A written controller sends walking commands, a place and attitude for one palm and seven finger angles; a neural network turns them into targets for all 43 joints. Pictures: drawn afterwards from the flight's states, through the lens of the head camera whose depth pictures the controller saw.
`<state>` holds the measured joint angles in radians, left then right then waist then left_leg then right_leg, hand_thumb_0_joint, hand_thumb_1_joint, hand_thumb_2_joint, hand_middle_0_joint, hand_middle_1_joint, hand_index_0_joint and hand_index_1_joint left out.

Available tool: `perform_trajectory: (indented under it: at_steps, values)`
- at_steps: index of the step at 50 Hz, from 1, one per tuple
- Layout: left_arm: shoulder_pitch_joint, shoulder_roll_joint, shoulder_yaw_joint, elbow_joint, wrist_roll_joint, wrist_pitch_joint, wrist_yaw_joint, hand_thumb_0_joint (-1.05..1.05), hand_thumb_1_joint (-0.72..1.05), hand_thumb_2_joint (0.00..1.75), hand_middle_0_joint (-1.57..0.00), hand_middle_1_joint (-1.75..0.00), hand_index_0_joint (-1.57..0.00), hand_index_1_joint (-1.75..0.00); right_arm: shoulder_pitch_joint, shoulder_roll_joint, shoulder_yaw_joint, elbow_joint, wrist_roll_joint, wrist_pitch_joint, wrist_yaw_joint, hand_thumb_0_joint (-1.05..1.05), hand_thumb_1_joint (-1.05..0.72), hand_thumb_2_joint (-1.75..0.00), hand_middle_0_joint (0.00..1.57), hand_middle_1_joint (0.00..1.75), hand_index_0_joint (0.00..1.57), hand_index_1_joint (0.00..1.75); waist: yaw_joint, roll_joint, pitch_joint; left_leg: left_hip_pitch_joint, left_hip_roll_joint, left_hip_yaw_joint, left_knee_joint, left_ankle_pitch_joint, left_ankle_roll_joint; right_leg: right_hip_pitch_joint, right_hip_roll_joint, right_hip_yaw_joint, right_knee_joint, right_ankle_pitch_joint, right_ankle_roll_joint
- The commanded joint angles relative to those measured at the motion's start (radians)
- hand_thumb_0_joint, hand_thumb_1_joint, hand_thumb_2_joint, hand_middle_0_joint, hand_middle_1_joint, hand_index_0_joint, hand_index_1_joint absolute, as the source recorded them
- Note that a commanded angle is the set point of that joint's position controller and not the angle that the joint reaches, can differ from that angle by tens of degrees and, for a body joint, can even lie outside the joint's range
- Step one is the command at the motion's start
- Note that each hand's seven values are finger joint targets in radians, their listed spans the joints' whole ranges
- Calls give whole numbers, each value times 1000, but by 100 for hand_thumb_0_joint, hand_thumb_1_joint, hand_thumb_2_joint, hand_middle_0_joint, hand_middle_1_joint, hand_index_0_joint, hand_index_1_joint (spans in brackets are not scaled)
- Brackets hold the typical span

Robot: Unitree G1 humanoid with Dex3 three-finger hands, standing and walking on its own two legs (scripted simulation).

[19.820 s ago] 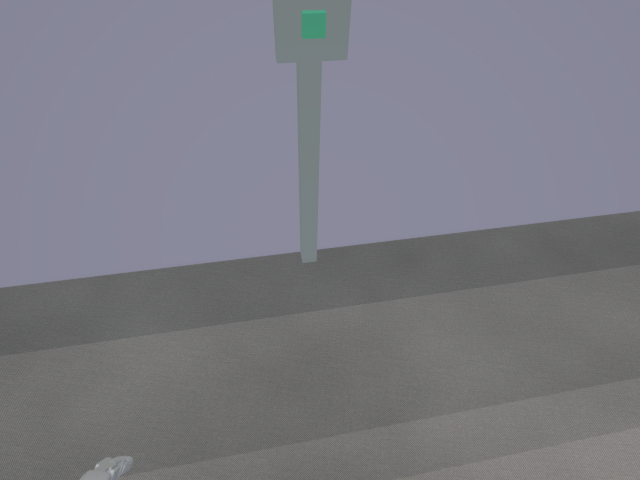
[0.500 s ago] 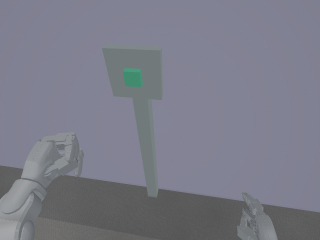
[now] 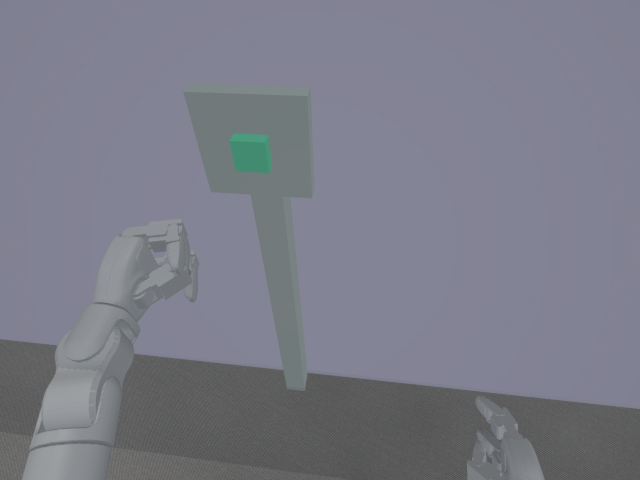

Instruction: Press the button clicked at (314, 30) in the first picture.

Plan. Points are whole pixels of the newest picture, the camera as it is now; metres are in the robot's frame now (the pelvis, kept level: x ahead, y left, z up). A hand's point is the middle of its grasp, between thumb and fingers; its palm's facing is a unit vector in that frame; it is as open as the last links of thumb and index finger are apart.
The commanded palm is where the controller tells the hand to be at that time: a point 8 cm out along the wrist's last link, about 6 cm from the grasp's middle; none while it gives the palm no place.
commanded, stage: aim a knuckle at the button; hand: left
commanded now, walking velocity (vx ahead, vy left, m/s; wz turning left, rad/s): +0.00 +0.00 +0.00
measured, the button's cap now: (252, 152) +0.54 +0.15 +0.16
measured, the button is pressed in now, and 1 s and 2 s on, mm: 0 0 0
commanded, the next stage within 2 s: press the button with the knuckle in 1.50 s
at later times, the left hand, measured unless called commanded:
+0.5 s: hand (239, 230) +0.39 +0.14 +0.13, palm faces -0.05 -1.00 -0.01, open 3.1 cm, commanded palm +0.38 +0.20 +0.13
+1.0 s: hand (251, 207) +0.44 +0.14 +0.13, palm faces -0.05 -1.00 +0.00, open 3.1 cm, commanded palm +0.42 +0.19 +0.13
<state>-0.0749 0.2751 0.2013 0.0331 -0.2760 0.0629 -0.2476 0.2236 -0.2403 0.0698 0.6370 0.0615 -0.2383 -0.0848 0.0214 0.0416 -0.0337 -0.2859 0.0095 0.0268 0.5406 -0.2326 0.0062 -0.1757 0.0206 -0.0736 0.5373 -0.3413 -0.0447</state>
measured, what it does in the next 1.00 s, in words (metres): stands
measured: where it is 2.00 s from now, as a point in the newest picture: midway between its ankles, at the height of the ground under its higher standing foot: outside the picture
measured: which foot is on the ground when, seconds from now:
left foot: down 0.00-1.00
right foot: down 0.00-1.00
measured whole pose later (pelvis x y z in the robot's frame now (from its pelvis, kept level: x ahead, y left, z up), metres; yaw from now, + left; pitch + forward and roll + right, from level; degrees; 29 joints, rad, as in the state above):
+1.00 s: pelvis +0.01 +0.00 -0.01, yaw -2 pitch +6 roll +0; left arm -0.60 0.29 0.23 0.77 -0.18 -0.16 -0.15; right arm 0.39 -0.26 0.01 0.67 0.05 -0.03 -0.03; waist -0.07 0.03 -0.08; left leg -0.43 0.03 0.06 0.60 -0.28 0.01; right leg -0.33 0.03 -0.03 0.60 -0.37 -0.04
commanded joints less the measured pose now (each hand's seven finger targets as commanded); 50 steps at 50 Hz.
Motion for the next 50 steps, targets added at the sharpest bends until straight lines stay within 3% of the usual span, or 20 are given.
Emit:
perform_trajectory:
  at_steps: [1,4,11,12,17,21,25,26,27,28,29,33,34,36,38,41,43,44,47,50]
  values:
    - [-307,118,20,-140,-1,-38,11,0,90,90,-130,-150,-130,-150,-119,-118,-52,-160,4,-36,-2,0,-90,-90,20,30,20,30,-1,-6,-147,177,-14,-43,-41,167,31,-104,-13,36,-96,301,32]
    - [-375,121,9,-113,10,-40,28,0,90,90,-130,-150,-130,-150,-109,-123,-54,-157,2,-20,-2,0,-90,-90,20,30,20,30,-11,-70,-154,171,-11,-45,-36,159,34,-116,-9,36,-97,286,35]
    - [-580,135,18,-75,44,-102,105,0,90,90,-130,-150,-130,-150,-94,-119,-59,-136,-10,13,3,0,-90,-90,20,30,20,30,-23,-22,-238,216,-8,-45,-30,189,29,-113,-11,40,-72,296,29]
    - [-588,130,14,-53,50,-106,113,0,90,90,-130,-150,-130,-150,-94,-116,-58,-132,-10,19,5,0,-90,-90,20,30,20,30,-23,7,-238,219,-9,-42,-28,191,27,-114,-11,41,-71,297,26]
    - [-637,112,-6,134,59,-88,121,0,90,90,-130,-150,-130,-150,-72,-124,-62,-119,-4,60,9,0,-90,-90,20,30,20,30,-36,-51,-198,168,-11,-34,-26,163,29,-124,-12,47,-82,299,31]
    - [-743,149,19,250,57,-83,116,0,90,90,-130,-150,-130,-150,-53,-134,-66,-111,0,93,4,0,-90,-90,20,30,20,30,-50,-85,-187,127,-16,-27,-16,137,34,-131,-15,62,-92,291,37]
    - [-865,143,4,237,62,-155,119,0,90,90,-130,-150,-130,-150,-25,-131,-71,-111,-5,100,11,0,-90,-90,20,30,20,30,-59,-53,-279,156,-19,-31,2,193,37,-107,-12,63,-62,355,32]
    - [-899,133,-7,241,65,-176,118,0,90,90,-130,-150,-130,-150,-20,-128,-74,-106,-5,99,12,0,-90,-90,20,30,20,30,-64,-12,-291,175,-18,-28,11,205,36,-120,-10,65,-58,368,31]
    - [-906,143,6,276,66,-191,120,0,90,90,-130,-150,-130,-150,-2,-131,-77,-94,-8,100,14,0,-90,-90,20,30,20,30,-66,-29,-300,177,-16,-33,15,211,35,-125,-7,59,-52,367,29]
    - [-929,143,2,297,65,-205,119,0,90,90,-130,-150,-130,-150,5,-133,-78,-89,-8,101,16,0,-90,-90,20,30,20,30,-72,-26,-297,174,-16,-31,19,210,36,-134,-5,62,-51,370,32]
    - [-929,159,11,342,69,-214,120,0,90,90,-130,-150,-130,-150,21,-139,-80,-78,-9,106,18,0,-90,-90,20,30,20,30,-79,-84,-287,149,-14,-32,23,198,39,-131,-3,61,-52,362,36]
    - [-1048,173,15,536,80,-214,124,0,90,90,-130,-150,-130,-150,58,-148,-82,-47,-6,128,20,0,-90,-90,20,30,20,30,-105,-60,-218,77,-20,-26,28,115,40,-195,-9,76,-62,290,41]
    - [-1046,209,46,587,87,-215,127,0,90,90,-130,-150,-130,-150,71,-154,-85,-43,-8,133,20,0,-90,-90,20,30,20,30,-100,-102,-221,54,-19,-25,34,110,44,-187,-7,79,-59,284,44]
    - [-1126,200,36,591,93,-238,128,0,90,90,-130,-150,-130,-150,83,-151,-88,-48,-9,139,23,0,-90,-90,20,30,20,30,-103,-55,-276,68,-22,-24,38,139,43,-174,-10,81,-42,322,40]
    - [-1080,233,78,565,96,-271,127,0,90,90,-130,-150,-130,-150,100,-152,-95,-59,-16,139,31,0,-90,-90,20,30,20,30,-68,3,-392,113,-23,-26,51,213,37,-129,-8,79,-13,396,31]
    - [-1009,249,108,531,90,-312,120,0,90,90,-130,-150,-130,-150,116,-153,-101,-78,-22,142,42,0,-90,-90,20,30,20,30,-52,-33,-456,118,-21,-22,58,281,39,-71,-1,76,9,499,34]
    - [-927,260,128,539,86,-315,107,0,90,90,-130,-150,-130,-150,119,-157,-106,-89,-19,148,48,0,-90,-90,20,30,20,30,-39,-61,-428,82,-23,-7,57,292,42,-43,-2,79,11,562,39]
    - [-892,255,120,563,89,-308,101,0,90,90,-130,-150,-130,-150,124,-161,-106,-90,-17,155,49,0,-90,-90,20,30,20,30,-47,-107,-396,59,-22,-6,57,286,46,-44,0,75,11,570,42]
    - [-923,172,42,537,88,-280,85,0,90,90,-130,-150,-130,-150,117,-154,-111,-101,-7,164,52,0,-90,-90,20,30,20,30,-69,-69,-315,70,-17,3,53,254,47,-124,7,67,-7,511,43]
    - [-933,181,49,490,80,-266,90,0,90,90,-130,-150,-130,-150,114,-157,-113,-101,-4,171,51,0,-90,-90,20,30,20,30,-74,-38,-297,91,-15,1,54,247,48,-149,9,68,-19,473,40]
